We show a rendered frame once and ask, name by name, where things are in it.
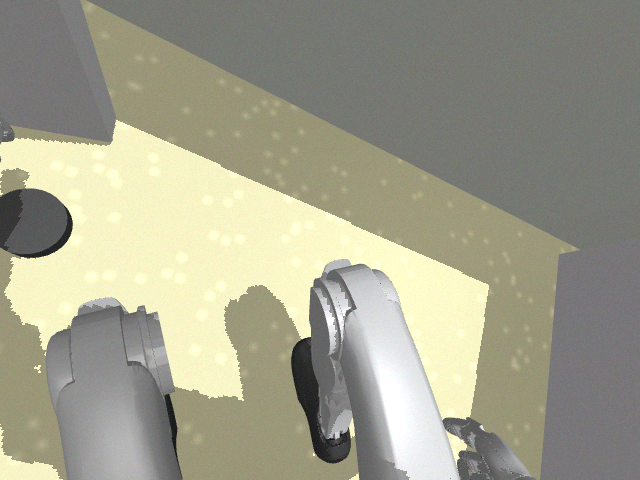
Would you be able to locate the right robot hand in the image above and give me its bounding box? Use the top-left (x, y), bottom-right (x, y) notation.
top-left (443, 417), bottom-right (532, 480)

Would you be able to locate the left robot foot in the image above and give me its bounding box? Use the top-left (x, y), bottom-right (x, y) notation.
top-left (165, 394), bottom-right (183, 480)

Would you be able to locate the right robot foot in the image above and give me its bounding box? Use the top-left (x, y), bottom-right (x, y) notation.
top-left (291, 337), bottom-right (351, 463)

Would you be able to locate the tin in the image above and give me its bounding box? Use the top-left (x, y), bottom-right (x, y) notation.
top-left (0, 188), bottom-right (73, 258)

